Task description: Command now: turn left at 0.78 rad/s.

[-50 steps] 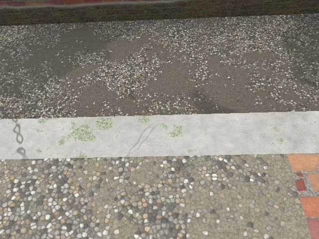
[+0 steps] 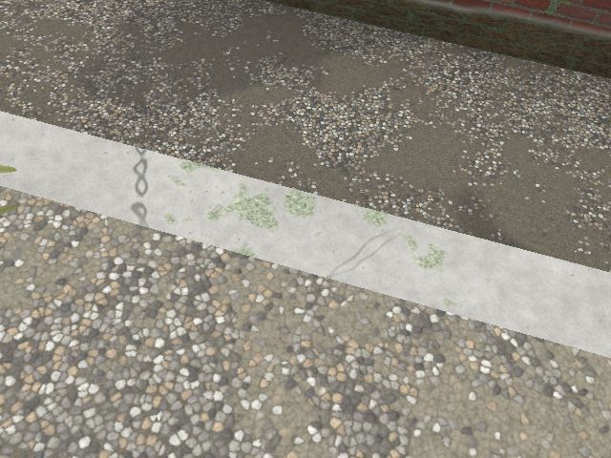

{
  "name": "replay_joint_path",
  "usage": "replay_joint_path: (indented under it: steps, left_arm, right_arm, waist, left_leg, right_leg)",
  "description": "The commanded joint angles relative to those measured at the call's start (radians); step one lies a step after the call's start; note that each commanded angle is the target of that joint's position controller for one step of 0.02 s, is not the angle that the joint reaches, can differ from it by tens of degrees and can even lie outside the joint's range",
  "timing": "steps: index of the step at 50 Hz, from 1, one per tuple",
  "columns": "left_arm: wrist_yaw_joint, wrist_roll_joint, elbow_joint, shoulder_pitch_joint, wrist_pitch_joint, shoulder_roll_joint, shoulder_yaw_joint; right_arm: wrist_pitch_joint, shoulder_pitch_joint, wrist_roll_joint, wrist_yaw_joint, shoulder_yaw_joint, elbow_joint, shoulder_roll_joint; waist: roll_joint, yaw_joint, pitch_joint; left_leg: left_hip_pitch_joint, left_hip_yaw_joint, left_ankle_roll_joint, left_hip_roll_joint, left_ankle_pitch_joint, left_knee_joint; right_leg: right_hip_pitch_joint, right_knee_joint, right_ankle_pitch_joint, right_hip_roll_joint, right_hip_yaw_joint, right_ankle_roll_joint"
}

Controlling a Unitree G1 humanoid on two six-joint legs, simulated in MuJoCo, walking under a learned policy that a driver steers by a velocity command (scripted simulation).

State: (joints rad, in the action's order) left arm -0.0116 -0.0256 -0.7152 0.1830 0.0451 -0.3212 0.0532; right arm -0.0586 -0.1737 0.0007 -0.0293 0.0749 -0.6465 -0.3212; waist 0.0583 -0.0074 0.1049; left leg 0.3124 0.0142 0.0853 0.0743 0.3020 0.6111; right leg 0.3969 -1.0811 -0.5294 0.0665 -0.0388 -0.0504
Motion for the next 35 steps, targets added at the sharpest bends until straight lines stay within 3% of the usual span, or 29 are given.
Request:
replay_joint_path:
  steps: [1,3,5,9,11,13,19,21,23,24,25,26,27,28,29,30,32,35]
  left_arm:
    - [-0.006,-0.003,0.087,-0.033,-0.018,-0.105,0.021]
    - [0.001,-0.008,0.050,0.031,-0.006,-0.100,0.020]
    - [0.007,0.006,0.025,0.066,0.005,-0.078,0.014]
    - [0.016,0.012,-0.011,0.055,0.021,-0.030,-0.006]
    - [0.021,0.015,-0.010,0.026,0.022,-0.056,0.002]
    - [0.027,0.015,-0.003,0.020,0.018,-0.085,0.013]
    - [0.039,0.025,0.018,0.033,0.008,-0.050,0.010]
    - [0.042,0.033,0.029,0.047,0.005,-0.043,0.012]
    - [0.040,0.028,0.032,0.089,-0.006,-0.035,0.014]
    - [0.033,0.014,0.032,0.118,-0.018,-0.088,0.029]
    - [0.029,0.006,0.050,0.146,-0.030,-0.252,0.069]
    - [0.032,0.020,0.024,0.241,-0.027,-0.250,0.080]
    - [0.027,0.029,0.028,0.224,-0.022,-0.217,0.076]
    - [0.020,0.032,0.041,0.150,-0.012,-0.181,0.069]
    - [0.013,0.035,0.056,0.086,-0.002,-0.153,0.061]
    - [0.009,0.039,0.066,0.062,0.002,-0.140,0.058]
    - [0.013,0.038,0.065,0.091,0.002,-0.151,0.063]
    - [0.011,0.032,0.058,0.129,0.002,-0.181,0.077]
  right_arm:
    - [0.000,-0.012,0.006,0.028,0.039,0.056,-0.143]
    - [0.007,-0.016,0.000,0.026,0.028,0.051,-0.129]
    - [0.020,-0.030,-0.005,0.025,0.017,0.034,-0.114]
    - [0.039,-0.021,-0.031,0.038,-0.033,-0.004,-0.026]
    - [0.040,-0.029,-0.042,0.045,-0.025,-0.024,-0.078]
    - [0.034,-0.045,-0.036,0.051,-0.013,-0.038,-0.117]
    - [0.034,-0.026,-0.029,0.062,-0.008,-0.049,-0.101]
    - [0.034,-0.013,-0.026,0.062,-0.002,-0.052,-0.106]
    - [0.033,0.011,-0.016,0.063,0.005,-0.054,-0.116]
    - [0.038,0.008,-0.015,0.062,0.006,-0.050,-0.111]
    - [0.036,0.027,-0.023,0.057,-0.012,0.013,-0.044]
    - [0.024,0.099,-0.034,0.067,-0.020,0.032,-0.041]
    - [0.022,0.069,-0.034,0.063,-0.021,0.019,-0.048]
    - [0.027,0.064,-0.025,0.058,-0.019,0.006,-0.057]
    - [0.033,0.067,-0.023,0.055,-0.014,0.005,-0.075]
    - [0.033,0.061,-0.030,0.051,-0.012,0.004,-0.089]
    - [0.026,0.044,-0.032,0.039,-0.015,0.000,-0.083]
    - [0.019,0.072,-0.024,0.040,-0.022,0.019,-0.074]
  waist:
    - [-0.158,0.017,-0.100]
    - [-0.141,0.005,-0.154]
    - [-0.128,0.005,-0.176]
    - [-0.156,0.022,-0.137]
    - [-0.177,0.041,-0.090]
    - [-0.166,0.043,-0.064]
    - [-0.136,0.030,-0.091]
    - [-0.148,0.021,-0.115]
    - [-0.134,-0.020,-0.136]
    - [-0.041,-0.039,-0.148]
    - [0.199,-0.020,-0.142]
    - [0.149,-0.081,-0.159]
    - [0.049,-0.054,-0.144]
    - [-0.004,-0.024,-0.105]
    - [-0.009,0.001,-0.086]
    - [0.010,0.005,-0.107]
    - [-0.002,-0.003,-0.154]
    - [0.004,-0.023,-0.152]
  left_leg:
    - [-0.212,-0.341,0.154,-0.253,-0.421,-0.288]
    - [-0.200,-0.289,0.138,-0.225,-0.546,-0.269]
    - [-0.212,-0.251,0.134,-0.231,-0.574,-0.281]
    - [-0.149,-0.184,0.101,-0.231,-0.349,-0.355]
    - [-0.121,-0.176,0.105,-0.249,-0.268,-0.354]
    - [-0.152,-0.195,0.130,-0.292,-0.294,-0.329]
    - [-0.256,-0.156,0.153,-0.357,-0.589,-0.229]
    - [-0.272,-0.120,0.131,-0.357,-0.635,-0.181]
    - [-0.221,-0.042,0.064,-0.322,-0.574,-0.072]
    - [-0.116,0.023,-0.004,-0.255,-0.417,0.086]
    - [0.194,0.113,-0.100,-0.066,0.116,0.322]
    - [0.305,-0.022,-0.107,0.003,0.383,0.487]
    - [0.334,-0.077,-0.112,-0.035,0.325,0.565]
    - [0.343,-0.090,-0.115,-0.063,0.223,0.560]
    - [0.345,-0.090,-0.122,-0.079,0.152,0.517]
    - [0.327,-0.086,-0.134,-0.083,0.113,0.496]
    - [0.302,-0.075,-0.152,-0.068,0.083,0.479]
    - [0.316,-0.081,-0.161,-0.060,0.071,0.391]
  right_leg:
    - [0.212,-0.041,0.118,0.012,0.079,-0.006]
    - [0.137,-0.035,0.154,-0.017,0.058,-0.009]
    - [0.108,0.008,0.169,-0.023,0.042,-0.005]
    - [-0.021,0.232,0.211,-0.014,0.052,0.016]
    - [-0.046,0.278,0.188,-0.050,0.050,0.034]
    - [0.001,0.265,0.134,-0.061,0.048,0.047]
    - [0.003,0.311,0.037,-0.056,0.003,0.065]
    - [-0.038,0.389,0.053,-0.070,-0.016,0.078]
    - [-0.157,0.592,0.216,-0.089,-0.010,0.103]
    - [-0.256,0.717,0.352,-0.030,0.150,0.141]
    - [-0.399,0.736,0.843,0.253,0.572,0.265]
    - [-0.427,0.724,1.053,0.298,0.639,0.399]
    - [-0.434,0.710,1.013,0.256,0.554,0.408]
    - [-0.401,0.717,0.919,0.190,0.476,0.370]
    - [-0.386,0.723,0.869,0.128,0.429,0.320]
    - [-0.394,0.719,0.890,0.092,0.402,0.295]
    - [-0.412,0.699,0.944,0.065,0.393,0.278]
    - [-0.410,0.686,0.887,0.045,0.437,0.268]
